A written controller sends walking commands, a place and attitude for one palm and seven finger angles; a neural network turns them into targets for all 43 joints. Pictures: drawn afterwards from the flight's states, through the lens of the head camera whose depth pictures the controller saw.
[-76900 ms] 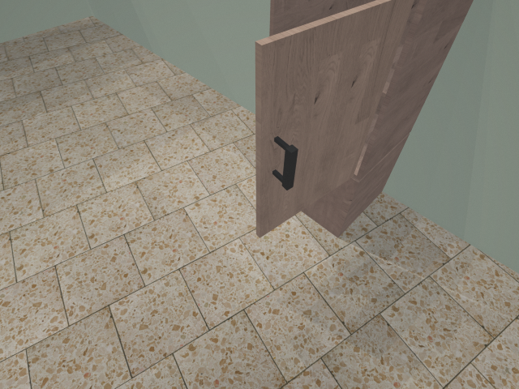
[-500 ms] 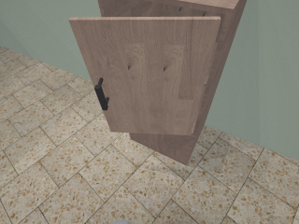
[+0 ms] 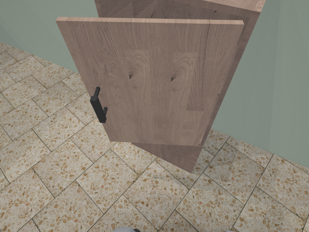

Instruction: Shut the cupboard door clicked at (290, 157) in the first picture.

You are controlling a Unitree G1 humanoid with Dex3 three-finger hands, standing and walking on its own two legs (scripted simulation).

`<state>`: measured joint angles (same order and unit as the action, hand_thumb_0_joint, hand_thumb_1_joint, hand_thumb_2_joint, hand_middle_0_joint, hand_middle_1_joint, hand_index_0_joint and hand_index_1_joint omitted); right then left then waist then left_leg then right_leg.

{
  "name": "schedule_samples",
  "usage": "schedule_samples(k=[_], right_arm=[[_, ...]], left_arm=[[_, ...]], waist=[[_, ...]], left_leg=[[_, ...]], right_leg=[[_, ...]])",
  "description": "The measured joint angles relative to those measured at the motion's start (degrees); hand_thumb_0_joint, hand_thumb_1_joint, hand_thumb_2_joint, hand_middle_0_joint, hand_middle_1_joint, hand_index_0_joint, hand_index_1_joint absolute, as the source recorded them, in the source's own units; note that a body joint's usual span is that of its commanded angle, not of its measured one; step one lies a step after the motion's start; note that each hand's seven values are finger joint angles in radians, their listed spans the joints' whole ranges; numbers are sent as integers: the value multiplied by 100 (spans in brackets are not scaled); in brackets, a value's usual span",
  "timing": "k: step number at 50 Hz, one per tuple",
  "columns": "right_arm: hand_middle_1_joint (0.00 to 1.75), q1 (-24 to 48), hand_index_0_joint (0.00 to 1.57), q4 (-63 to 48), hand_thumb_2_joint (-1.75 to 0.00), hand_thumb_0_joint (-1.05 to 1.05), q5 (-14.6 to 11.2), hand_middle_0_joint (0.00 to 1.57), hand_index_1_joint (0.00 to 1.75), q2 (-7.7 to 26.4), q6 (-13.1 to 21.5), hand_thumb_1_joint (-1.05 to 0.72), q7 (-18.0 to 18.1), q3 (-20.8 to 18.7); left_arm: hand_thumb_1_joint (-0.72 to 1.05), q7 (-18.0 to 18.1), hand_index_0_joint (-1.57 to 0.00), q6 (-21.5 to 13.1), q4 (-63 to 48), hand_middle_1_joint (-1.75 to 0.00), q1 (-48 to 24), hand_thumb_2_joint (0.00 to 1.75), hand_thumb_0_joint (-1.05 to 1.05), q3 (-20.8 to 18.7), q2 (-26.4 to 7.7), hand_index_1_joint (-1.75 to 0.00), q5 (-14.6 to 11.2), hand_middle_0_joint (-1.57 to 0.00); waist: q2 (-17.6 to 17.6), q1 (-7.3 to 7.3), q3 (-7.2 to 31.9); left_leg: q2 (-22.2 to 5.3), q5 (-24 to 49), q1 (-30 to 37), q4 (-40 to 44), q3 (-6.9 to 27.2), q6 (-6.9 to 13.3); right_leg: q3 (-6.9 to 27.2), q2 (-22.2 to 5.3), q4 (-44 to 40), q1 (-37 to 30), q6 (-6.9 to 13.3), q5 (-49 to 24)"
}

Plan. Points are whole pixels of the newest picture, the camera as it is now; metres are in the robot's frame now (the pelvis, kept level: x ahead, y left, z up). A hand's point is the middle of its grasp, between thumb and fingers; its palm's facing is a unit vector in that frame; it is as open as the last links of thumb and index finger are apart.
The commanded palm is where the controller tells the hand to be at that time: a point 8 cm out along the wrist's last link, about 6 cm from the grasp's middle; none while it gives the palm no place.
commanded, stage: come to a stop and stand still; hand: left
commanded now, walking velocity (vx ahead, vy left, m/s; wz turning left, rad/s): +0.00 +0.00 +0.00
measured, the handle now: (100, 105) +0.48 +0.23 -0.02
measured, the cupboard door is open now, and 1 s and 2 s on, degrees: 24 24 24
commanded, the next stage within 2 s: look again from close up in 0.56 s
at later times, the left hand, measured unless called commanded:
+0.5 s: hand out of the picture +0.01 +0.16 -0.17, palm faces +0.05 -0.98 -0.19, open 7.2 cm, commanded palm none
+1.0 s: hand out of the picture -0.04 +0.19 -0.17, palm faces +0.02 -0.98 -0.21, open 7.4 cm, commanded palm none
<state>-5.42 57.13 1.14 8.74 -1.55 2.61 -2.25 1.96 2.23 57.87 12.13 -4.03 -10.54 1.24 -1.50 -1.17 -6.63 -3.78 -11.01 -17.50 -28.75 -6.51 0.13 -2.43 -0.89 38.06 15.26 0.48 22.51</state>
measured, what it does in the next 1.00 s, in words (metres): steps on the spot: left foot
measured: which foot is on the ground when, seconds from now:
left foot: down 0.00-0.04, up 0.06-0.26, down 0.28-1.00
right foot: down 0.00-1.00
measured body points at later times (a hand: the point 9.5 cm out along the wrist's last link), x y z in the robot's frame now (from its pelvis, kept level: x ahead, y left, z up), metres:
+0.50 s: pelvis -0.03 -0.02 +0.01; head -0.02 -0.01 +0.46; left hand +0.01 +0.22 -0.15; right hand -0.02 -0.24 -0.15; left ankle -0.03 +0.11 -0.74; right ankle -0.02 -0.11 -0.74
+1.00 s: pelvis -0.04 +0.02 +0.00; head -0.04 +0.01 +0.45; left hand -0.04 +0.24 -0.15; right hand -0.03 -0.20 -0.16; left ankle -0.03 +0.11 -0.74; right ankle -0.02 -0.11 -0.73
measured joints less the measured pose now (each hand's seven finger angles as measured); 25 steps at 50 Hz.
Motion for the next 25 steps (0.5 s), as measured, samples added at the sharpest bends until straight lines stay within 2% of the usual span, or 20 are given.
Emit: schedule_samples(k=[1, 2, 5, 7, 9, 12, 14, 15, 20, 25], right_arm=[[30, -38, 21, -1, -90, 0, -9, 20, 30, 41, -27, -91, -15, -16], [30, -83, 21, 6, -90, 0, -29, 20, 30, 81, -57, -91, -39, -38], [30, -191, 21, 78, -90, 0, -51, 20, 30, 267, -214, -91, -100, -129], [30, -245, 20, 135, -90, 0, -62, 20, 30, 339, -263, -91, -108, -147], [30, -316, 20, 168, -90, 0, -78, 20, 30, 375, -242, -91, -115, -137], [30, -457, 20, 230, -90, 0, -92, 20, 30, 372, -170, -91, -113, -83], [30, -583, 20, 289, -90, 0, -86, 20, 30, 368, -82, -91, -107, -23], [30, -638, 20, 353, -90, 0, -68, 19, 30, 362, -30, -91, -94, 6], [30, -781, 20, 705, -90, 0, -36, 19, 30, 92, 35, -91, -73, 181], [30, -883, 20, 781, -90, 1, -22, 20, 30, -76, 54, -91, -60, 231]], left_arm=[[91, -1, -20, -30, -73, -30, 9, 90, 1, -12, -69, -30, 17, -20], [91, 6, -20, -70, -121, -30, 31, 90, 1, -24, -133, -30, 49, -20], [91, -4, -20, -87, -105, -30, -11, 90, 1, 18, -157, -30, 86, -20], [91, -1, -20, -84, -83, -30, -17, 90, 1, 57, -143, -30, 86, -20], [91, -3, -20, -85, -57, -30, -27, 90, 1, 100, -115, -30, 81, -20], [91, -11, -20, -115, -3, -30, -52, 90, 1, 161, -56, -30, 48, -20], [91, -12, -20, -128, 55, -30, -73, 90, 1, 197, 5, -30, -5, -20], [91, -16, -20, -123, 101, -30, -114, 90, 1, 214, 44, -30, -32, -20], [93, -4, -20, -99, 328, -30, -226, 90, 0, 204, 99, -30, -71, -20], [94, -55, -20, -119, 525, -30, -81, 90, 0, 237, 87, -30, -74, -21]], waist=[[-7, 7, 38], [-3, 15, 94], [-141, 89, 150], [-118, 106, 172], [-69, 138, 183], [13, 183, 221], [-5, 217, 268], [-33, 235, 282], [226, 106, 294], [202, 101, 356]], left_leg=[[2, -33, -61, -102, -2, -41], [5, -99, -146, -253, -3, -66], [146, -1292, -441, -1297, 367, -45], [266, -1572, -525, -1959, 483, -41], [320, -1644, -425, -2100, 489, -66], [317, -1379, 22, -1337, 439, -106], [245, -541, 462, -343, 496, -75], [198, -477, 585, -75, 556, -64], [242, -389, 804, 283, 528, -95], [241, -181, 922, 585, 500, -89]], right_leg=[[22, -25, -358, -79, 11, -455], [38, -35, -523, -138, 31, -466], [-61, 4, -461, -167, 123, -302], [-36, 2, -572, -213, 161, -376], [-9, 5, -701, -255, 177, -483], [-8, 31, -805, -271, 175, -573], [-70, 110, -753, -235, 151, -560], [-130, 157, -725, -223, 135, -543], [-106, 126, -1193, -486, 117, -852], [-82, 139, -1511, -604, 116, -1050]])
